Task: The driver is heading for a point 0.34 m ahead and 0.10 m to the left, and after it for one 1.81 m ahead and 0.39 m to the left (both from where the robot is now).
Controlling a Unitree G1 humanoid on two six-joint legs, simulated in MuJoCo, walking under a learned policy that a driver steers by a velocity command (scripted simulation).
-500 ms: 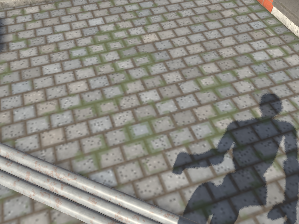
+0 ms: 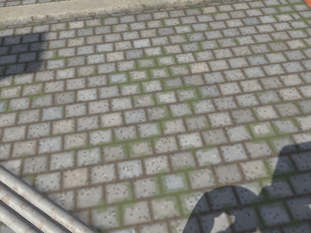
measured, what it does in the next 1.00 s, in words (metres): walks ahead, turning left: left foot 0.06 m higher, then right foot 0.06 m lower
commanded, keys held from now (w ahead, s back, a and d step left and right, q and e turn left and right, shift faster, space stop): w+q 0.50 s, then w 0.50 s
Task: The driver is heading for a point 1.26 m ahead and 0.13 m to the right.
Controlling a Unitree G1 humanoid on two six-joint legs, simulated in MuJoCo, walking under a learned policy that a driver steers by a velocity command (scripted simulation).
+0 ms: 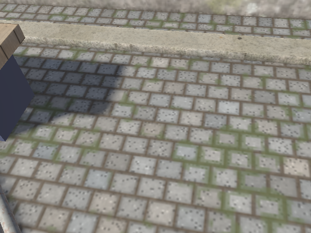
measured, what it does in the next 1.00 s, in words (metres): walks ahead: left foot, then right foot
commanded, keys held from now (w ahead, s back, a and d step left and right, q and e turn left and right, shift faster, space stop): w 1.00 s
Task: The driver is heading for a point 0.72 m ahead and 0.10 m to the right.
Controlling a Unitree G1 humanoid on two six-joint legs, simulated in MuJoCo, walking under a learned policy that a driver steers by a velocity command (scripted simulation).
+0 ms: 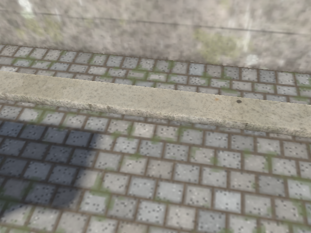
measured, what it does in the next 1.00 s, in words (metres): walks ahead: left foot, then right foot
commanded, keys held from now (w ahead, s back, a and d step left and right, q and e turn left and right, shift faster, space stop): w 0.50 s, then w+e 0.04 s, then e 0.46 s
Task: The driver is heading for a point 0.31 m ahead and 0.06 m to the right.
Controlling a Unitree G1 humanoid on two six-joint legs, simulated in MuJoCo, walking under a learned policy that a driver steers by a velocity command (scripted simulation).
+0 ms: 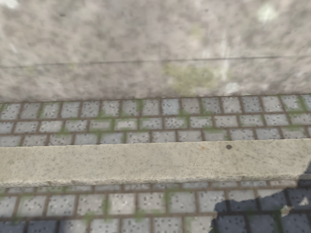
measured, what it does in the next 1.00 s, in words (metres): steps on the spot, turning right: left foot, then right foot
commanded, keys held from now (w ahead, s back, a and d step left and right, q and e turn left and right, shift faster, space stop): e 0.70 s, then w+e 0.06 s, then w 0.22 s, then w+q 0.02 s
